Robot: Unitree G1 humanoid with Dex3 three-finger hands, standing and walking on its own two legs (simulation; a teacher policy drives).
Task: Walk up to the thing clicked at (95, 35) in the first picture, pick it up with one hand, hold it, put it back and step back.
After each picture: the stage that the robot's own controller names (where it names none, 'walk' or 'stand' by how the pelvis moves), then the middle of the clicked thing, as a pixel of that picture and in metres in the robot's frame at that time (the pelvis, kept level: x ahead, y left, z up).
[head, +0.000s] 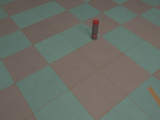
stand; (95, 30) +1.48 -0.13 -0.66
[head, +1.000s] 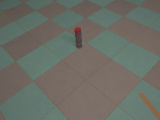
walk; (78, 38) +1.34 +0.15 -0.64
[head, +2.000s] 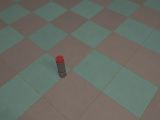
walk; (61, 67) +0.88 +0.26 -0.65
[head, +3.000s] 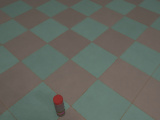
walk; (59, 106) +0.54 +0.21 -0.64
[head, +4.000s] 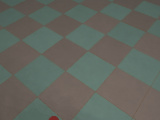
stand; out of the picture +0.39 +0.21 -0.65
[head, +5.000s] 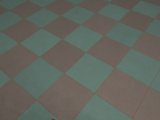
walk; out of the picture +0.38 +0.22 -0.66
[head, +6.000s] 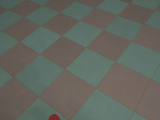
walk; out of the picture +0.40 +0.24 -0.64
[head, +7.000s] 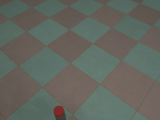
stand; (60, 117) +0.43 +0.19 -0.63
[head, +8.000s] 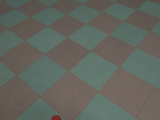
walk; out of the picture +0.40 +0.21 -0.64
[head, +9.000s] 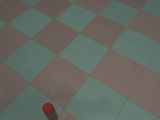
walk; (50, 113) +0.39 +0.23 -0.62
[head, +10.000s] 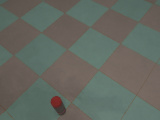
stand; (59, 106) +0.40 +0.22 -0.63
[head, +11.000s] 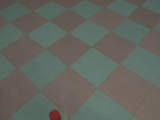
stand; out of the picture +0.42 +0.21 -0.66
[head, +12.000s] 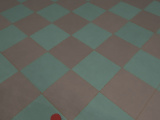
stand; out of the picture +0.40 +0.20 -0.66
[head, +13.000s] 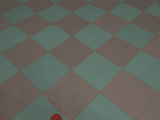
stand; out of the picture +0.41 +0.20 -0.66
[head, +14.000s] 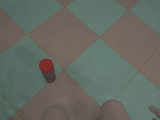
go down; (48, 72) +0.48 +0.17 -0.43
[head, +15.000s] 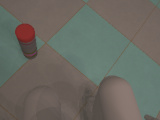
go down; (28, 44) +0.52 +0.17 -0.29
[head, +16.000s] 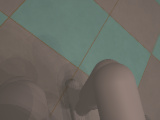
close in; out of the picture +0.52 +0.21 -0.21
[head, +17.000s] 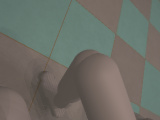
close; out of the picture +0.52 +0.24 -0.19
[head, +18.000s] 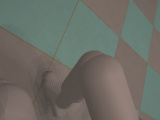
lift; out of the picture +0.49 +0.23 -0.19
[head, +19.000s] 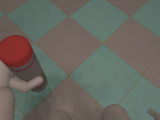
lift; (28, 69) +0.36 +0.17 +0.02
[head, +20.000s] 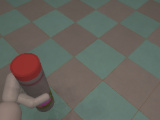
hold; (37, 87) +0.30 +0.16 +0.04
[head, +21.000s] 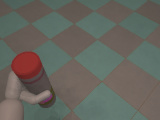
hold; (38, 84) +0.32 +0.16 +0.04
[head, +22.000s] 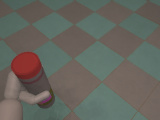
hold; (37, 85) +0.32 +0.16 +0.04
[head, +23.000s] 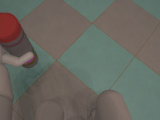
crouch; (19, 46) +0.45 +0.17 -0.04
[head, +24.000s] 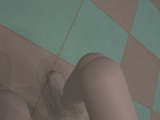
lower; out of the picture +0.51 +0.22 -0.19
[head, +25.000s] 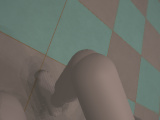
lower; out of the picture +0.51 +0.24 -0.19
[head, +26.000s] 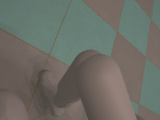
lower; out of the picture +0.50 +0.24 -0.19
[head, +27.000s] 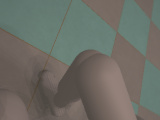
lower; out of the picture +0.50 +0.24 -0.19
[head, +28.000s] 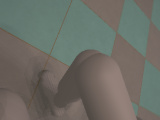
loosen; out of the picture +0.50 +0.23 -0.19
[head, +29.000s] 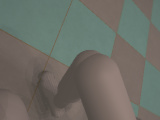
withdraw; out of the picture +0.50 +0.23 -0.19
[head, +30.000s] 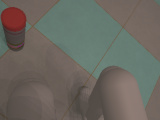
walk; (15, 33) +0.50 +0.19 -0.22
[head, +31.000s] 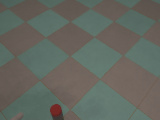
stand; (57, 116) +0.42 +0.15 -0.58
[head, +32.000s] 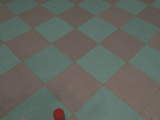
stand; out of the picture +0.42 +0.16 -0.60
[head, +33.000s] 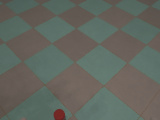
stand; out of the picture +0.41 +0.15 -0.60
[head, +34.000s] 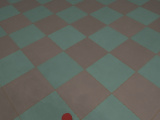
stand; out of the picture +0.43 +0.15 -0.65
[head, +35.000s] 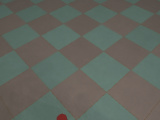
stand; out of the picture +0.42 +0.18 -0.66
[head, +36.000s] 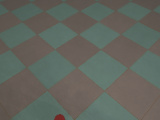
walk; out of the picture +0.40 +0.18 -0.66
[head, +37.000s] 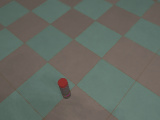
walk; (64, 89) +0.57 +0.19 -0.64
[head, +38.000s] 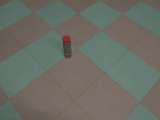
walk; (67, 47) +0.95 +0.15 -0.62
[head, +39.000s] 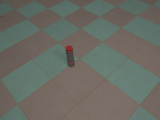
walk; (70, 56) +1.06 +0.19 -0.64
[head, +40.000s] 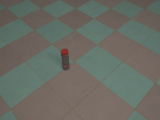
stand; (65, 60) +1.02 +0.17 -0.66
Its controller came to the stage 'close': yes
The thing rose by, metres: 0.69
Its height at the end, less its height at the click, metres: +0.00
